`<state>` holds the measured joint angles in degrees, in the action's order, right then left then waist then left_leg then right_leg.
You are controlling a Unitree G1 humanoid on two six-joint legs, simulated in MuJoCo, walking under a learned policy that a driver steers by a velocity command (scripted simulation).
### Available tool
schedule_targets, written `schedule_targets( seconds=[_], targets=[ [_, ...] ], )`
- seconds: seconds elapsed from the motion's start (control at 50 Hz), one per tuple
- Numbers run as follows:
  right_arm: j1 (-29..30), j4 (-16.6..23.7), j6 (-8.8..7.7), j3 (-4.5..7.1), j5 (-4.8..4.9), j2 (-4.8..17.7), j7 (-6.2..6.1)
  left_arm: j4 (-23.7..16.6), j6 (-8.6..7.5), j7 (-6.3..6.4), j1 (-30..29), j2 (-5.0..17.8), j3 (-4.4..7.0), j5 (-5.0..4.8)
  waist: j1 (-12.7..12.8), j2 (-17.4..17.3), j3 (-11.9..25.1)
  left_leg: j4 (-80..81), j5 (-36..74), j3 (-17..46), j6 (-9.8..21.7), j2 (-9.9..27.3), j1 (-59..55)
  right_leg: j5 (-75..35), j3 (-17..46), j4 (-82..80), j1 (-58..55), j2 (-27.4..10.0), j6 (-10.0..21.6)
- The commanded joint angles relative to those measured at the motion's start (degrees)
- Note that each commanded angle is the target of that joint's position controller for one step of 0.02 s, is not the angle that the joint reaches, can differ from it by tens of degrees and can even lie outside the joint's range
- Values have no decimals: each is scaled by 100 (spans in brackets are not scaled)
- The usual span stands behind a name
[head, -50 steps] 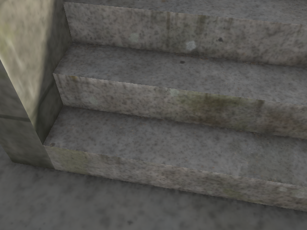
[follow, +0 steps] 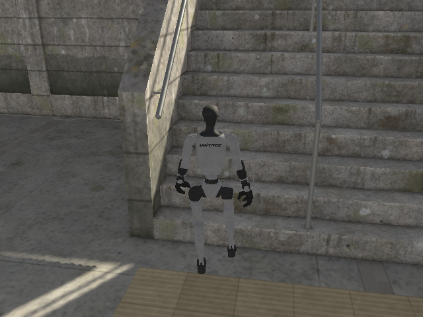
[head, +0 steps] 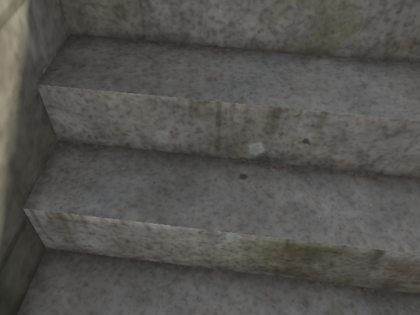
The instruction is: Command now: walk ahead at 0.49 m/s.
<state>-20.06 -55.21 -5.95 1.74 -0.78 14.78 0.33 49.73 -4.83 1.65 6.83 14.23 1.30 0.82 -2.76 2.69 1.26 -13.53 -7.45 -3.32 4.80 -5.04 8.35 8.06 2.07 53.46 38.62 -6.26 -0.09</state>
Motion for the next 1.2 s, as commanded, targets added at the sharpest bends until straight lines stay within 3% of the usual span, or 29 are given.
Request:
schedule_targets(
  seconds=[0.02, 0.16, 0.2, 0.24, 0.26, 0.28, 0.3, 0.32, 0.4, 0.5, 0.52, 0.56, 0.6, 0.62, 0.64, 0.66, 0.68, 0.7, 0.74, 0.78, 0.84, 0.92, 1.04, 1.08, 1.1, 1.12, 1.14, 1.16, 1.2],
  targets=[
    [48, 319, 22, 127, 20, 689, -130, -41, 106, -17, 340, 125, 1, -26, 208, -710, -70, 646, 402, 790, 923, 1566, 760, -226, -310, -255, -927, 185, -64],
    [-1243, -174, 337, 98, -4, 614, -360, -830, -208, -307, -1138, -206, -138, -176, -81, -527, -378, -273, 1997, 1534, 743, 2381, -2571, 2237, -244, 1748, 2772, -39, 165],
    [13, 308, 430, 86, -17, 858, -366, -583, -213, -358, -110, -295, -190, -94, 731, -739, 212, -723, 4936, 719, 513, 1927, -866, 1932, -688, 436, -103, 330, 322],
    [549, 574, 445, 216, 128, 1300, -279, -52, -232, -292, 1531, 167, 93, 24, 1436, -809, 1026, -2161, 6263, 529, 480, 1641, -127, -443, -610, -1586, -2839, 634, 414],
    [1021, 687, 393, 153, 209, 986, -185, 350, -244, -240, 2389, 516, 295, 64, 1901, -594, 787, -3621, 5485, 316, 138, 1060, 210, -1650, -637, -3186, -3708, 645, 460],
    [1996, 1043, 244, 65, 44, 623, -136, 905, -234, -167, 3221, 712, 348, 68, 2149, 329, -40, -6192, 1082, 311, -243, 368, 1912, -3366, 23, -4545, -4565, 142, 547],
    [1682, 1175, -89, -206, -57, -460, -88, 1076, -155, -148, 2959, 600, 133, 186, 1251, 1975, -160, -8878, -2632, 960, -142, -156, 4402, -8857, 990, -2567, -5580, -759, 241],
    [131, 744, -264, -263, 282, -846, 78, 1105, -95, -139, 3139, 298, 79, 328, 712, 1263, 753, -9792, -2036, 2037, 160, -501, 4952, -9412, 1611, -2296, -5732, -1587, 755],
    [884, 1543, 38, -469, 234, -875, 282, 682, 268, -274, 1109, -230, -80, 167, -241, -283, -143, -10973, -1717, 1007, 38, 207, 6027, -2744, 669, -3311, -2980, -900, 775],
    [2304, 2586, 115, -821, 133, -1054, 156, 946, 218, 11, 1901, -316, -250, 87, 62, -34, -662, -11313, -1197, 558, -87, 191, 7107, -2885, 32, -3974, -2423, -361, 363],
    [2907, 2997, 47, -922, 131, -949, 220, 1019, 250, 91, 1976, -258, -284, -110, 19, -144, -632, -9445, -976, 82, -71, 367, 6277, -3068, -357, -4253, -1700, -39, 152],
    [3871, 3507, 27, -1077, -13, -850, 149, 1064, 279, 382, 2505, 403, -197, -243, 122, -155, 574, -6687, -1503, -1354, -146, 333, 3170, -5848, -263, -5302, -1125, -196, 394],
    [3416, 3229, 116, -778, 41, -456, 17, 1298, 175, 470, 3445, 928, -84, -58, 10, 864, 2034, -6770, -2397, -1716, -33, -620, 1928, -12790, -83, -3987, -3149, -456, 707],
    [1583, 2713, 160, -613, -50, -119, 92, 1194, 206, 447, 2610, 1539, 93, 112, -933, 2086, 2362, -5744, -3242, -805, 285, -240, 2514, -14359, 136, -2708, -4970, -1083, 1142],
    [-69, 1962, 119, -357, -209, 445, 242, 854, 160, 419, 1996, 1497, 195, 115, -1435, 1442, 3030, -5792, -2564, 748, 874, 286, 1044, -15507, 31, -1163, -4154, -1033, 1220],
    [-674, 1468, 289, -110, -317, 1086, 180, 593, 79, 198, 1845, 1207, 207, -47, -1344, -146, 3162, -3879, -3675, 3015, 1570, 976, 351, -13545, -27, 339, -3001, -324, 1036],
    [-1006, 1004, 538, 2, -318, 1349, -45, 510, 21, -171, 1076, 750, 205, 36, -1515, -2658, 2675, -529, -3863, 6075, 2371, 1922, -464, -3120, 313, 3116, -981, 1026, 871],
    [-519, 688, 642, -74, -270, 800, -284, 251, -85, -524, 549, 217, 135, 60, -1140, -2205, 1909, 143, -4724, 7543, 2275, 2230, 183, -245, 1264, 6608, 595, 1494, 815],
    [492, 172, 494, -430, -13, -561, -165, -1068, -86, -618, -493, -911, -303, -10, 116, -561, -687, -635, -4496, 4927, 1289, 1992, 2213, 830, 1173, 8535, 2754, 1293, 1181],
    [823, -379, 367, -607, -195, -1427, 98, -1104, -150, -592, 419, -1372, -640, -20, 918, 223, -775, -981, -2215, 2549, 516, 1443, 2710, 535, 1312, 8541, 2976, 1166, 1267],
    [1068, -547, 360, -506, -355, -914, 236, -954, -99, -416, 658, -1091, -795, -212, 1185, -162, -552, -514, -547, 794, 619, 1413, 3137, -203, 705, 8274, 2929, 1148, 901],
    [227, -850, 226, -466, -115, -406, 308, -1388, 59, -142, -212, -1117, -941, -180, 746, -452, -520, -62, -1072, 816, 571, 1629, 2166, -339, 501, 8177, 4261, 739, 600],
    [-1008, -1037, 528, -133, 219, 332, -286, -1909, 144, -229, -1980, -1207, -1175, -29, 173, -1210, 838, 1370, 980, 311, 646, 1929, 959, 1481, -930, 3268, 1006, -50, 319],
    [-1327, -1115, 489, -108, 86, 549, -231, -1524, 148, -337, -1198, -715, -768, 3, 512, -1701, 1520, 405, 5573, 242, 784, 2097, -358, 3143, -1486, 2686, -226, 857, 528],
    [-1085, -1035, 434, -97, 75, 662, -219, -1333, 119, -372, -428, -266, -550, 6, 966, -2032, 1572, -614, 7244, 111, 697, 2083, -1034, 3332, -834, 1955, -427, 781, 743],
    [-585, -800, 285, -100, 42, 460, -158, -955, 109, -367, 841, 364, -304, 111, 1379, -1227, 2002, -2453, 8087, -96, 526, 1801, 446, 2920, 1483, 904, -1884, -237, 1296],
    [-339, -713, 154, -99, 109, 98, 3, -429, 246, -275, 2268, 1168, 4, 232, 1817, 589, 2616, -4456, 4572, 282, 383, 993, 1745, 4739, 4597, -2235, -3262, -923, 1861],
    [271, -547, 90, -110, 19, -407, 160, 52, 362, -129, 2696, 1469, 160, 160, 1773, 1382, 2461, -7432, 694, 1301, 216, 96, 3357, 6022, 6926, -4351, -3508, -1477, 1921],
    [1428, 481, 48, -285, 103, -1022, 392, 370, 383, -196, 1431, 267, -157, 60, 822, 747, 615, -10054, 484, 1952, 347, 189, 4927, 5074, 5026, -3586, -1823, -1365, 1089]
  ],
)
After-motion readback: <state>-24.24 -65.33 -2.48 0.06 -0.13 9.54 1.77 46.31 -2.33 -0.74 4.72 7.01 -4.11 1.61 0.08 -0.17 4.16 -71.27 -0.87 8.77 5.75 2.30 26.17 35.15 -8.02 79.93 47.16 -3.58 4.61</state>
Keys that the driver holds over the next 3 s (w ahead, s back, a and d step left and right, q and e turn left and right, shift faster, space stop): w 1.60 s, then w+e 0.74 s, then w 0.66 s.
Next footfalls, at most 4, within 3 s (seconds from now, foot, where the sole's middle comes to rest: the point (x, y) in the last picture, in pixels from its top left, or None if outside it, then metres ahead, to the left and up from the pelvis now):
0.28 right None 0.19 -0.15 -0.78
0.62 left None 0.42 -0.02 -0.58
1.10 right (338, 215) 0.61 -0.33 -0.37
1.70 left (254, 76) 0.91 -0.13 -0.17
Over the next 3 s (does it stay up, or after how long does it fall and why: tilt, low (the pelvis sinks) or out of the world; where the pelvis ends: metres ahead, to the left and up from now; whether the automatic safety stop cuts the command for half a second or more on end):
stays up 1.31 -0.42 1.00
